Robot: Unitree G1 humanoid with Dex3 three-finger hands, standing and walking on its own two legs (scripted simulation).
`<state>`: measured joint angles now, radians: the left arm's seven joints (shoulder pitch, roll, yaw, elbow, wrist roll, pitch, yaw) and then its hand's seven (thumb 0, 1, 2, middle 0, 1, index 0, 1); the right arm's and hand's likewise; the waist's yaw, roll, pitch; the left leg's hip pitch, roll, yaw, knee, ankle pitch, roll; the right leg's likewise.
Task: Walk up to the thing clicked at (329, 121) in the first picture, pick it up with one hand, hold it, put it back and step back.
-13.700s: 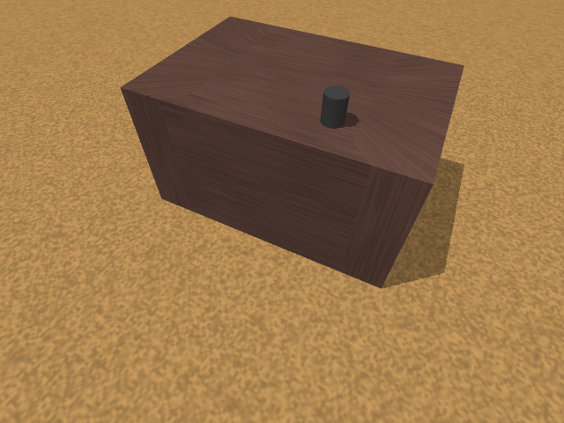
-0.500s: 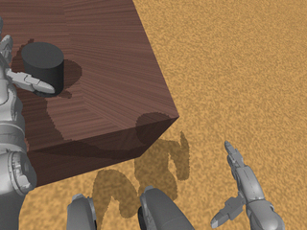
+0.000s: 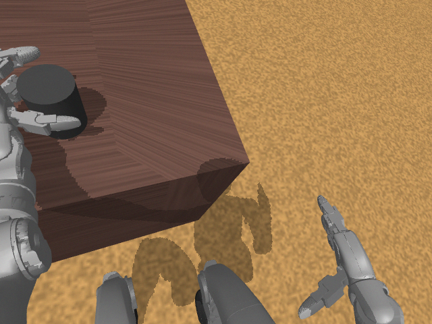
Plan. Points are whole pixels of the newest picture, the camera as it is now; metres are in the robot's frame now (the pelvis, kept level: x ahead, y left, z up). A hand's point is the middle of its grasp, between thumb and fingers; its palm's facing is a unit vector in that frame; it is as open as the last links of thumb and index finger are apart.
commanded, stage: close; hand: left
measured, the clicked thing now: (56, 104) +0.53 +0.17 +0.00
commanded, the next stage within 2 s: settle in 0.16 s
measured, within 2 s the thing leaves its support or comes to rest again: leaves its support in 0.18 s
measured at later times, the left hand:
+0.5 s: hand (34, 79) +0.55 +0.19 +0.04, palm faces +0.15 -0.99 -0.02, open 9.3 cm
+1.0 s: hand (26, 50) +0.57 +0.19 +0.08, palm faces +0.15 -0.99 -0.04, open 8.7 cm
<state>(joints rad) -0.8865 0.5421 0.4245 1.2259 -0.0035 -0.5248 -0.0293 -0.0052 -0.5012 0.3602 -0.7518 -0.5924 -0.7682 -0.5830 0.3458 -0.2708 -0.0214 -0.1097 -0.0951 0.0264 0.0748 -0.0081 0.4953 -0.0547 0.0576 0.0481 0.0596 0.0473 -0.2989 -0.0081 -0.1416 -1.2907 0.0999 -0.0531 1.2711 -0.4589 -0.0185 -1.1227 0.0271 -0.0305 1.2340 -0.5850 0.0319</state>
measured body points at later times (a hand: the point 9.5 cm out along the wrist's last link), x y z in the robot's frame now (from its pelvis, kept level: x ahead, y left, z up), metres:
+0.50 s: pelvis -0.01 +0.01 +0.00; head +0.16 +0.06 +0.41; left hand +0.54 +0.24 +0.04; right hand +0.16 -0.27 +0.03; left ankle +0.06 +0.13 -0.62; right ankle +0.00 -0.14 -0.62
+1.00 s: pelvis +0.02 +0.00 +0.02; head +0.17 +0.04 +0.45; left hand +0.56 +0.24 +0.08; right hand +0.18 -0.26 +0.02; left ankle +0.06 +0.13 -0.62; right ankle +0.00 -0.14 -0.62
